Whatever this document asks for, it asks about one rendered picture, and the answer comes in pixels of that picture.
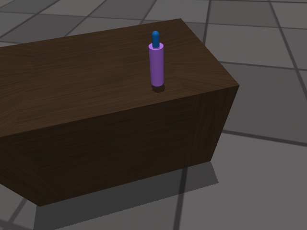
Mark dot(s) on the bottle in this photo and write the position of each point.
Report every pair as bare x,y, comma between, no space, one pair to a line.
156,57

